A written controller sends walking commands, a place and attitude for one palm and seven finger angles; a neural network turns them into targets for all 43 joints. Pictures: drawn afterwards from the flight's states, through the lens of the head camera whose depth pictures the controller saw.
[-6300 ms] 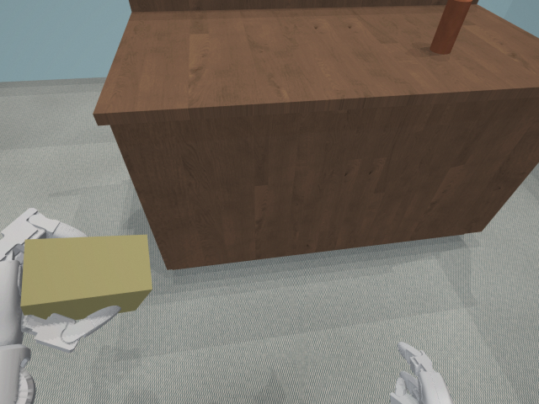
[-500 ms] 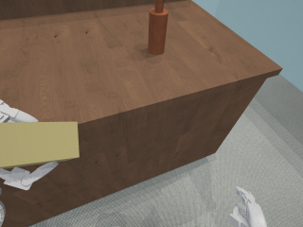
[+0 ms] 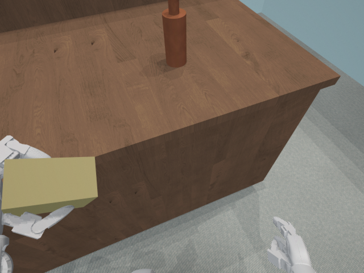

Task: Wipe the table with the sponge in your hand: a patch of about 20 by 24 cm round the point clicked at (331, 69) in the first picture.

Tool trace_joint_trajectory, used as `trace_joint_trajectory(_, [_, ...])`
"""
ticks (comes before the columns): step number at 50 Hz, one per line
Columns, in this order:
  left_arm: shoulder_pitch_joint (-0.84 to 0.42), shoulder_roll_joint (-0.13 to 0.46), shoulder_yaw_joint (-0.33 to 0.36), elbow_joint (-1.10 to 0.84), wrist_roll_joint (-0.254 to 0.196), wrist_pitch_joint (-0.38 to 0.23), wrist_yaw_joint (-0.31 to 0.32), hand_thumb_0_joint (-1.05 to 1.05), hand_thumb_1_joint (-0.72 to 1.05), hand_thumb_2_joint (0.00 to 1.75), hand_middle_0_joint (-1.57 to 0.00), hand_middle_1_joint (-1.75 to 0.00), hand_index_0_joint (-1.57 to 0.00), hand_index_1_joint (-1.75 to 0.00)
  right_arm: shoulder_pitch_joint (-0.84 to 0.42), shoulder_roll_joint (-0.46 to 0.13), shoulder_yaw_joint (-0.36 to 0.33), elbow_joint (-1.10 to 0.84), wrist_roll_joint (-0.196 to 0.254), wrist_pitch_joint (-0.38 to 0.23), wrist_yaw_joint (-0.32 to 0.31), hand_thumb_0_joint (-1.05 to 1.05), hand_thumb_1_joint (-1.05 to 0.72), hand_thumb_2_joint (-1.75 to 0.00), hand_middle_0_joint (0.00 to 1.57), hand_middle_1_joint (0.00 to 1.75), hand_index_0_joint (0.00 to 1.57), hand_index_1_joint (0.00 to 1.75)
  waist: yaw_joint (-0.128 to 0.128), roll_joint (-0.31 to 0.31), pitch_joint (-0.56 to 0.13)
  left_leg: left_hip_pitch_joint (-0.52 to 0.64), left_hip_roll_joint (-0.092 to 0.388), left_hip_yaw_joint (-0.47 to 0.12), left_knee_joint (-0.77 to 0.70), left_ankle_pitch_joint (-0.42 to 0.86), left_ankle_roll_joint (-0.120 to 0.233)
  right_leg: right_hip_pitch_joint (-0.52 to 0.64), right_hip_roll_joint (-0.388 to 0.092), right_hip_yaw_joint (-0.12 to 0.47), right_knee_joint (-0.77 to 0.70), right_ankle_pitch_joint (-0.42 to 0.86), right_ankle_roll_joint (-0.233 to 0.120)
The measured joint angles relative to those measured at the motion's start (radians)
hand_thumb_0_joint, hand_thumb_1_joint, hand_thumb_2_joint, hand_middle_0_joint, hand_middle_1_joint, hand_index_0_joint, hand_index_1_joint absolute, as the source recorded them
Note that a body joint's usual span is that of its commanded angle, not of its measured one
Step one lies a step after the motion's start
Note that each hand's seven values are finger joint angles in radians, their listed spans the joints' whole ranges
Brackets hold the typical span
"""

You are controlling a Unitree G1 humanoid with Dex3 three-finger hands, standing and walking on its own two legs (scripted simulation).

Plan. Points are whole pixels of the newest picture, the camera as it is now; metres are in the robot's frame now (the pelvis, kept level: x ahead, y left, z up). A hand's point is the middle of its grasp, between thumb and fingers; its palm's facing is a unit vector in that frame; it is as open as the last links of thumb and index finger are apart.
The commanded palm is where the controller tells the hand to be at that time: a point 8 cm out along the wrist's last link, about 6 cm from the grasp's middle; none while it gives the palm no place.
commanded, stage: come to a stop and stand still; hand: left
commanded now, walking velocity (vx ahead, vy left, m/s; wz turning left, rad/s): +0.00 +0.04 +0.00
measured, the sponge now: (63, 186) +0.23 +0.20 +0.14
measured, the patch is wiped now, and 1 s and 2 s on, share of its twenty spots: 0.00 0.00 0.00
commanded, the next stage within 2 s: look again from close up in 1.24 s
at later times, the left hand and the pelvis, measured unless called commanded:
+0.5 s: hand out of the picture +0.18 +0.31 +0.15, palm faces +0.40 -0.83 -0.38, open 10.5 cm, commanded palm +0.12 +0.34 +0.18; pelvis -0.04 +0.06 -0.01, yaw -1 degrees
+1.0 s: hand out of the picture +0.21 +0.31 +0.16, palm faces +0.43 -0.83 -0.35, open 10.5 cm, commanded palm +0.14 +0.34 +0.18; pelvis -0.01 +0.06 +0.00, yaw +1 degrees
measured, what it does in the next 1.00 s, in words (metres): steps on the spot: left foot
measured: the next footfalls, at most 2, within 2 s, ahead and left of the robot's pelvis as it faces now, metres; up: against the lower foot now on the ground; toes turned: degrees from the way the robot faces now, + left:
left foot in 0.10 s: +0.03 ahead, +0.13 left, +0.00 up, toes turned +5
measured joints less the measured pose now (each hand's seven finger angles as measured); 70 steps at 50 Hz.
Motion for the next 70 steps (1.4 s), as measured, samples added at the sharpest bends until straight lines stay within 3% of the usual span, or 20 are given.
trace_joint_trajectory(4, [0.034, 0.024, 0.013, -0.051, -0.002, -0.002, 0.004, -0.01, -0.53, 1.00, -0.68, -1.36, -0.70, -1.34, 0.008, -0.027, -0.025, -0.033, 0.001, 0.014, -0.002, 0.01, -0.91, -0.90, 0.20, 0.30, 0.20, 0.30, -0.006, -0.002, -0.003, 0.074, 0.012, 0.002, -0.205, 0.135, 0.006, -0.016, 0.011, -0.012, 0.021, 0.000, 0.012])
trace_joint_trajectory(6, [-0.120, 0.125, 0.052, 0.010, 0.042, -0.028, -0.045, -0.01, -0.53, 1.00, -0.68, -1.36, -0.71, -1.34, 0.049, -0.026, -0.064, -0.036, -0.006, -0.038, -0.012, 0.01, -0.91, -0.90, 0.20, 0.30, 0.20, 0.30, 0.057, -0.012, 0.013, 0.073, 0.021, 0.015, -0.227, 0.155, 0.027, -0.045, 0.013, -0.015, 0.057, -0.007, 0.016])
trace_joint_trajectory(7, [-0.217, 0.171, 0.083, 0.084, 0.042, -0.056, -0.057, -0.01, -0.53, 1.00, -0.68, -1.36, -0.71, -1.34, 0.050, -0.023, -0.066, -0.017, -0.004, -0.060, -0.007, 0.01, -0.91, -0.90, 0.20, 0.30, 0.20, 0.30, 0.083, -0.031, 0.025, 0.066, 0.013, 0.024, -0.220, 0.150, 0.040, -0.057, 0.005, -0.007, 0.070, -0.004, 0.015])
trace_joint_trajectory(9, [-0.334, 0.192, 0.140, 0.200, 0.018, -0.061, -0.056, -0.01, -0.53, 1.00, -0.68, -1.36, -0.71, -1.34, 0.039, -0.023, -0.049, -0.001, 0.010, -0.080, 0.021, 0.01, -0.91, -0.90, 0.20, 0.30, 0.20, 0.30, 0.099, -0.048, 0.041, 0.068, 0.003, 0.047, -0.224, 0.156, 0.059, -0.068, -0.004, 0.018, 0.073, 0.014, 0.025])
trace_joint_trajectory(12, [-0.314, 0.109, 0.156, 0.206, -0.013, -0.024, -0.038, -0.01, -0.53, 1.00, -0.68, -1.36, -0.70, -1.35, 0.044, -0.017, -0.034, -0.028, 0.030, -0.111, 0.072, 0.01, -0.91, -0.90, 0.20, 0.30, 0.20, 0.30, 0.073, -0.018, 0.042, 0.070, 0.000, 0.069, -0.213, 0.157, 0.081, -0.063, -0.005, 0.039, 0.060, 0.036, 0.038])
trace_joint_trajectory(15, [-0.174, 0.013, 0.067, 0.109, -0.007, -0.012, -0.048, -0.01, -0.52, 1.00, -0.68, -1.36, -0.70, -1.35, 0.069, 0.008, -0.010, -0.047, 0.035, -0.129, 0.094, 0.01, -0.91, -0.90, 0.20, 0.30, 0.20, 0.30, 0.051, 0.004, 0.025, 0.073, 0.002, 0.085, -0.197, 0.144, 0.096, -0.054, -0.003, 0.056, 0.049, 0.048, 0.054])
trace_joint_trajectory(18, [-0.074, -0.020, -0.019, 0.059, 0.007, -0.015, -0.072, -0.01, -0.52, 1.00, -0.68, -1.36, -0.70, -1.35, 0.099, 0.046, 0.023, -0.040, 0.026, -0.128, 0.084, 0.01, -0.91, -0.90, 0.20, 0.30, 0.20, 0.30, 0.044, -0.004, 0.008, 0.084, 0.003, 0.091, -0.200, 0.142, 0.102, -0.038, 0.003, 0.065, 0.032, 0.051, 0.059])
trace_joint_trajectory(21, [-0.080, -0.016, -0.045, 0.083, 0.017, -0.009, -0.079, -0.01, -0.52, 1.00, -0.68, -1.36, -0.70, -1.35, 0.130, 0.074, 0.047, -0.029, 0.016, -0.127, 0.068, 0.01, -0.90, -0.90, 0.21, 0.30, 0.20, 0.30, 0.049, -0.010, -0.001, 0.095, 0.001, 0.078, -0.219, 0.156, 0.108, -0.018, 0.020, 0.078, 0.011, 0.028, 0.053])
trace_joint_trajectory(29, [-0.177, -0.004, 0.038, 0.123, 0.009, -0.015, -0.048, -0.01, -0.52, 1.00, -0.68, -1.36, -0.70, -1.35, 0.133, 0.069, 0.064, 0.010, 0.003, -0.142, 0.065, 0.01, -0.90, -0.90, 0.21, 0.30, 0.21, 0.30, 0.063, -0.008, -0.023, 0.123, -0.021, 0.049, -0.254, 0.175, 0.116, 0.034, 0.044, 0.120, -0.057, 0.083, 0.060])
trace_joint_trajectory(36, [-0.162, -0.039, -0.010, 0.146, 0.015, -0.036, -0.050, -0.01, -0.52, 1.00, -0.68, -1.36, -0.70, -1.35, 0.104, 0.036, 0.038, 0.002, -0.001, -0.136, 0.057, 0.01, -0.90, -0.90, 0.21, 0.30, 0.21, 0.30, 0.069, -0.007, -0.060, 0.146, -0.041, 0.039, -0.312, 0.193, 0.119, 0.056, 0.054, 0.160, -0.101, 0.096, 0.063])
trace_joint_trajectory(53, [-0.103, -0.004, -0.008, 0.082, -0.020, -0.016, -0.048, -0.01, -0.52, 1.00, -0.68, -1.36, -0.70, -1.35, 0.042, 0.027, 0.024, -0.031, -0.006, -0.087, 0.042, 0.01, -0.90, -0.90, 0.21, 0.30, 0.20, 0.30, 0.054, -0.003, -0.039, 0.156, -0.022, 0.015, -0.340, 0.182, 0.096, 0.080, 0.073, 0.137, -0.149, 0.087, 0.059])
trace_joint_trajectory(70, [-0.082, -0.013, -0.023, 0.100, -0.029, 0.016, -0.037, -0.01, -0.52, 1.00, -0.68, -1.36, -0.70, -1.35, 0.067, 0.022, 0.025, -0.015, 0.000, -0.052, 0.021, 0.01, -0.90, -0.90, 0.21, 0.30, 0.20, 0.30, 0.052, 0.012, -0.053, 0.164, -0.018, 0.002, -0.367, 0.194, 0.088, 0.093, 0.077, 0.125, -0.179, 0.096, 0.051])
